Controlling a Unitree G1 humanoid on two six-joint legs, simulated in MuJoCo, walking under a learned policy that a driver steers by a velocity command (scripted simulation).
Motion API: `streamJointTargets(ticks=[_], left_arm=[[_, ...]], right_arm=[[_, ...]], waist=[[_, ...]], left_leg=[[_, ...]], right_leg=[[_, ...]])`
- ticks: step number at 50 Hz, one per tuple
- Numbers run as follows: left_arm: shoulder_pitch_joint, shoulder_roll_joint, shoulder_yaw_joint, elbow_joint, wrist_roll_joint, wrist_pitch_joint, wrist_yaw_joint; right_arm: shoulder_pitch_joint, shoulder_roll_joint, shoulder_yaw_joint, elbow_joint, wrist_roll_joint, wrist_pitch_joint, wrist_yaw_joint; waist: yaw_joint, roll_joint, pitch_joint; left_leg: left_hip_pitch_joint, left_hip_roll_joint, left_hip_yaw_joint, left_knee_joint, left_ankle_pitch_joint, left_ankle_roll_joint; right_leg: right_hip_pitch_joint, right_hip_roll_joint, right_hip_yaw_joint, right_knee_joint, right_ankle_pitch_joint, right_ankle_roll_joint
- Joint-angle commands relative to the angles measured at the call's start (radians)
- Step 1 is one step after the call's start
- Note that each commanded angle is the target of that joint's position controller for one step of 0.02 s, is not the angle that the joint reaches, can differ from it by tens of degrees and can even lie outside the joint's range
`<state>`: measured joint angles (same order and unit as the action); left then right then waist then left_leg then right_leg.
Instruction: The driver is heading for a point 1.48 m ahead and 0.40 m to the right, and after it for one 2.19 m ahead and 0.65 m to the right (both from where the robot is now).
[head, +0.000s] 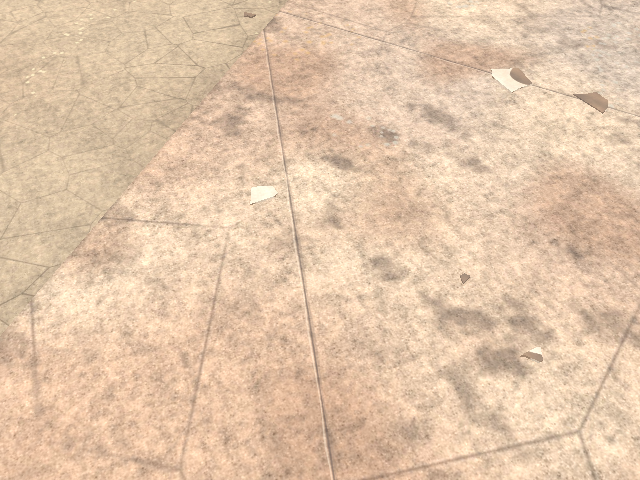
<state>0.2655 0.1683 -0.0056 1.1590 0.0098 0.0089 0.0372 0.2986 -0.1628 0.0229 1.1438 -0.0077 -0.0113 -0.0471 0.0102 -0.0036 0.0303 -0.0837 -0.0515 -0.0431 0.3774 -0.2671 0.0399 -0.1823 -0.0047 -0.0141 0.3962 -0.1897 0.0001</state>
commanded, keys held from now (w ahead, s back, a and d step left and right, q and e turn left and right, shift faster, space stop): no key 0.16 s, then w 0.84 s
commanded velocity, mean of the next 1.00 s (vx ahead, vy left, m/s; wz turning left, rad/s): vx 0.30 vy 0.00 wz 0.00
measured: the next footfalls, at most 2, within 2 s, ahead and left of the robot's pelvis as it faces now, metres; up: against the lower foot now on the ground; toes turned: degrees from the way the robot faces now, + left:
left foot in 0.94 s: +0.46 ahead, +0.01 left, +0.00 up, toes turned +4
right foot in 1.50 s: +0.76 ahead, -0.14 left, +0.00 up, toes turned -11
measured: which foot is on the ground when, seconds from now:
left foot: down 0.00-0.46, up 0.48-0.92, down 0.94-1.00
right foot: down 0.00-0.94, up 0.96-1.00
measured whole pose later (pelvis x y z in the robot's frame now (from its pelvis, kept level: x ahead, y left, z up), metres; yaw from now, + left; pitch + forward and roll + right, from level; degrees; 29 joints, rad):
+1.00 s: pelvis +0.33 -0.04 -0.03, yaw -1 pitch +0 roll +1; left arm 0.47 0.15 0.02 1.12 0.01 -0.08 0.01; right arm 0.08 -0.19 -0.05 0.95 -0.03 -0.07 0.01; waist 0.02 -0.01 0.07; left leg -0.42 -0.07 0.14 0.58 -0.17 0.15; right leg -0.11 0.04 -0.02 1.04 -0.44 -0.09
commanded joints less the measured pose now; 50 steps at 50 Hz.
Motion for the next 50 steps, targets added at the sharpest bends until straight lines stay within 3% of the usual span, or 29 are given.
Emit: streamJointTargets(ticks=[1, 8, 10, 12, 14, 15, 16, 18, 20, 22, 23, 24, 25, 26, 27, 28, 30, 32, 38, 41, 43, 45, 46, 47, 48, 49, 50], left_arm=[[0.062, 0.079, 0.011, -0.004, 0.0, -0.003, 0.004], [0.074, 0.068, 0.011, 0.004, 0.0, -0.003, 0.005], [0.077, 0.066, 0.013, 0.005, 0.003, -0.001, 0.004], [0.063, 0.074, 0.022, -0.014, 0.01, 0.004, -0.003], [0.008, 0.044, 0.019, -0.055, 0.024, 0.0, -0.016], [-0.015, 0.027, 0.015, -0.077, 0.034, -0.01, -0.021], [-0.04, 0.035, 0.018, -0.099, 0.034, -0.022, -0.025], [-0.058, 0.059, 0.028, -0.134, 0.026, -0.047, -0.036], [-0.029, 0.062, 0.037, -0.145, 0.012, -0.067, -0.045], [0.16, 0.044, 0.047, -0.086, -0.001, -0.077, -0.046], [0.284, 0.08, 0.065, -0.048, 0.004, -0.083, -0.038], [0.419, 0.195, 0.093, -0.033, 0.012, -0.086, -0.028], [0.449, 0.202, 0.096, -0.005, 0.003, -0.069, -0.03], [0.314, 0.149, 0.08, -0.048, 0.008, -0.065, -0.031], [0.221, 0.13, 0.074, -0.085, 0.009, -0.072, -0.036], [0.174, 0.118, 0.068, -0.104, 0.008, -0.081, -0.035], [0.191, 0.08, 0.052, -0.093, 0.007, -0.099, -0.031], [0.258, 0.076, 0.044, -0.064, 0.004, -0.108, -0.028], [0.315, 0.068, 0.024, -0.048, 0.007, -0.113, -0.02], [0.33, 0.088, 0.025, -0.039, 0.008, -0.118, -0.012], [0.306, 0.107, 0.029, -0.039, 0.009, -0.123, -0.009], [0.272, 0.132, 0.037, -0.045, 0.013, -0.121, -0.005], [0.247, 0.142, 0.041, -0.05, 0.007, -0.115, -0.007], [0.249, 0.116, 0.035, -0.069, 0.001, -0.114, -0.015], [0.369, -0.017, 0.016, -0.088, -0.021, -0.108, -0.031], [0.294, 0.092, 0.045, -0.093, -0.006, -0.102, -0.032], [0.182, 0.108, 0.052, -0.139, 0.001, -0.104, -0.035]], right_arm=[[0.075, -0.08, -0.013, -0.004, 0.0, -0.004, -0.003], [0.09, -0.068, -0.014, 0.001, -0.001, -0.004, -0.005], [0.107, -0.073, -0.018, 0.005, -0.004, -0.001, -0.004], [0.123, -0.116, -0.039, -0.002, -0.005, 0.009, -0.001], [0.191, -0.141, -0.056, 0.002, -0.005, 0.013, 0.002], [0.207, -0.149, -0.064, 0.004, -0.007, 0.01, 0.002], [0.21, -0.144, -0.067, 0.002, -0.011, 0.004, 0.004], [0.202, -0.154, -0.077, -0.007, -0.021, -0.014, 0.008], [0.167, -0.149, -0.081, -0.02, -0.014, -0.029, 0.011], [0.088, -0.142, -0.081, -0.046, -0.001, -0.037, 0.014], [0.066, -0.113, -0.072, -0.063, -0.005, -0.049, 0.02], [0.049, -0.027, -0.049, -0.108, 0.0, -0.062, 0.032], [0.039, -0.094, -0.067, -0.127, -0.029, -0.061, 0.04], [0.016, -0.099, -0.07, -0.128, -0.04, -0.059, 0.049], [0.011, -0.067, -0.062, -0.124, -0.034, -0.065, 0.059], [0.018, -0.052, -0.061, -0.118, -0.026, -0.07, 0.066], [0.028, -0.062, -0.068, -0.114, -0.031, -0.059, 0.074], [0.001, -0.071, -0.074, -0.127, -0.029, -0.046, 0.075], [-0.285, -0.043, -0.058, -0.238, -0.015, -0.034, 0.078], [-0.349, -0.046, -0.052, -0.268, -0.008, -0.035, 0.075], [-0.302, -0.074, -0.062, -0.265, -0.007, -0.038, 0.065], [-0.108, -0.117, -0.085, -0.207, -0.005, -0.05, 0.051], [0.043, -0.135, -0.099, -0.157, -0.009, -0.058, 0.043], [0.187, -0.197, -0.121, -0.125, -0.034, -0.062, 0.034], [0.219, -0.279, -0.139, -0.131, -0.055, -0.06, 0.038], [0.149, -0.243, -0.137, -0.133, -0.01, -0.049, 0.05], [0.022, -0.189, -0.12, -0.155, 0.001, -0.052, 0.052]], waist=[[0.0, 0.006, 0.042], [0.0, 0.007, 0.047], [-0.005, 0.016, 0.039], [-0.018, 0.071, 0.085], [-0.056, 0.136, 0.17], [-0.064, 0.161, 0.204], [-0.067, 0.155, 0.216], [-0.057, 0.138, 0.204], [-0.022, 0.121, 0.173], [0.078, 0.079, 0.123], [0.129, -0.02, 0.076], [0.164, -0.287, -0.001], [0.131, -0.27, 0.029], [0.06, -0.104, 0.123], [0.03, -0.036, 0.151], [0.002, -0.018, 0.144], [-0.015, -0.034, 0.106], [-0.016, -0.057, 0.084], [0.023, -0.079, 0.128], [0.029, -0.097, 0.128], [-0.009, -0.103, 0.089], [-0.096, -0.11, -0.017], [-0.165, -0.095, -0.087], [-0.209, -0.031, -0.174], [-0.121, 0.185, -0.281], [-0.126, 0.07, -0.257], [-0.078, 0.054, -0.078]], left_leg=[[-0.099, 0.119, -0.091, -0.072, 0.187, 0.023], [-0.1, 0.119, -0.089, -0.071, 0.182, 0.023], [-0.107, 0.101, -0.093, -0.094, -0.025, 0.035], [-0.146, 0.11, -0.151, -0.115, -0.364, 0.084], [-0.13, 0.216, -0.313, -0.207, -0.586, 0.155], [-0.124, 0.284, -0.391, -0.238, -0.596, 0.193], [-0.116, 0.318, -0.427, -0.255, -0.549, 0.217], [-0.056, 0.333, -0.415, -0.238, -0.405, 0.23], [-0.068, 0.295, -0.328, -0.194, -0.266, 0.201], [-0.254, 0.21, -0.199, -0.074, -0.149, 0.147], [-0.373, 0.138, -0.104, 0.109, -0.057, 0.114], [-0.533, 0.001, 0.069, 0.458, -0.151, 0.054], [-0.623, -0.005, 0.056, 0.67, -0.267, 0.055], [-0.651, 0.07, 0.017, 0.769, -0.178, 0.067], [-0.634, 0.101, 0.005, 0.774, -0.078, 0.066], [-0.597, 0.124, 0.007, 0.749, -0.01, 0.059], [-0.568, 0.129, 0.039, 0.72, 0.049, 0.038], [-0.602, 0.117, 0.075, 0.709, 0.071, 0.027], [-0.605, 0.076, 0.162, 0.424, 0.171, 0.006], [-0.495, 0.04, 0.197, 0.264, 0.199, 0.036], [-0.393, 0.008, 0.2, 0.223, 0.176, 0.076], [-0.209, -0.032, 0.184, 0.197, 0.127, 0.118], [-0.035, -0.024, 0.17, 0.117, 0.165, 0.139], [0.183, 0.136, -0.006, 0.086, 0.019, 0.18], [0.426, 0.455, -0.535, 0.014, -0.044, 0.335], [0.354, 0.437, -0.684, -0.128, -0.225, 0.354], [0.196, 0.411, -0.517, -0.169, -0.27, 0.31]], right_leg=[[0.042, -0.087, 0.084, -0.042, 0.125, -0.029], [0.039, -0.086, 0.084, -0.041, 0.121, -0.029], [0.032, -0.057, 0.067, -0.029, -0.046, -0.034], [-0.06, 0.005, 0.019, 0.069, -0.293, -0.054], [-0.238, 0.043, -0.036, 0.22, -0.33, -0.055], [-0.29, 0.021, -0.057, 0.291, -0.273, -0.057], [-0.333, -0.006, -0.043, 0.342, -0.252, -0.062], [-0.386, -0.036, -0.02, 0.362, -0.278, -0.072], [-0.283, -0.028, -0.039, 0.253, -0.223, -0.077], [0.08, 0.039, -0.09, 0.065, -0.096, -0.078], [0.284, -0.008, 0.008, -0.001, -0.121, -0.082], [0.412, -0.273, 0.432, -0.206, -0.414, -0.148], [0.344, -0.377, 0.67, -0.28, -0.518, -0.209], [0.235, -0.36, 0.591, -0.274, -0.54, -0.203], [0.158, -0.321, 0.491, -0.28, -0.427, -0.194], [0.127, -0.277, 0.392, -0.289, -0.292, -0.178], [0.146, -0.218, 0.252, -0.28, -0.044, -0.158], [0.198, -0.196, 0.169, -0.248, 0.211, -0.152], [0.17, -0.154, 0.057, -0.246, 0.515, -0.148], [0.186, -0.17, 0.036, -0.237, 0.639, -0.149], [0.23, -0.188, 0.019, -0.156, 0.861, -0.141], [0.271, -0.194, 0.007, 0.07, 1.027, -0.133], [0.221, -0.176, -0.008, 0.257, 0.945, -0.127], [0.046, -0.134, -0.029, 0.526, 0.636, -0.124], [-0.306, 0.056, -0.052, 0.941, -0.264, -0.091], [-0.425, 0.058, 0.068, 1.038, -0.281, -0.109], [-0.484, -0.008, 0.07, 0.997, -0.175, -0.118]])
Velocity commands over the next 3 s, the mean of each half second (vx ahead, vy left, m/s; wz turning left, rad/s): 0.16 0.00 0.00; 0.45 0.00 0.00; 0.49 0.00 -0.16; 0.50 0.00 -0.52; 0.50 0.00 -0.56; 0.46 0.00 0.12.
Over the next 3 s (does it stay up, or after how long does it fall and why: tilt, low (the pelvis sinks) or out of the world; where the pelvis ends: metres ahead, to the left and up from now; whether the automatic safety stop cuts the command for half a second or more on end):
stays up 1.29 -0.40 -0.01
